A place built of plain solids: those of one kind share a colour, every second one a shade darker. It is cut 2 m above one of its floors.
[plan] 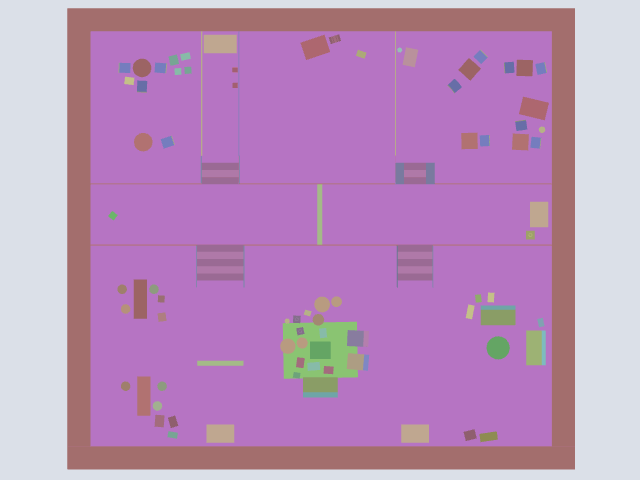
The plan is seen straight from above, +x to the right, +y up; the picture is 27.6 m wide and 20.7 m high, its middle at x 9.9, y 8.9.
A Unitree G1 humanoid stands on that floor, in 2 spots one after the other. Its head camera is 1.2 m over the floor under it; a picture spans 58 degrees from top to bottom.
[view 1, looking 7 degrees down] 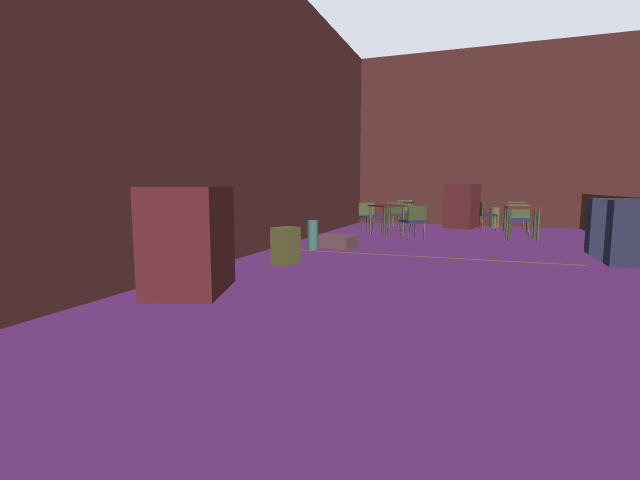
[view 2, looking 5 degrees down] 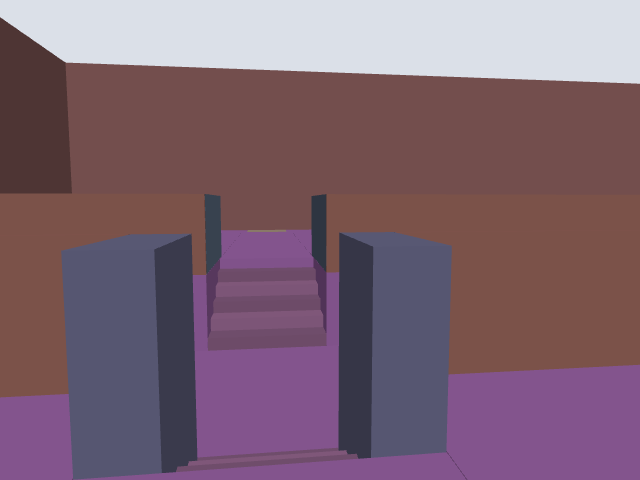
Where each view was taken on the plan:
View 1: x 5.60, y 14.13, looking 20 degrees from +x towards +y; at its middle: inway_suitcase_lying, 8.55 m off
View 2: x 14.00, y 14.13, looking -97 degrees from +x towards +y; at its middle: rail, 6.18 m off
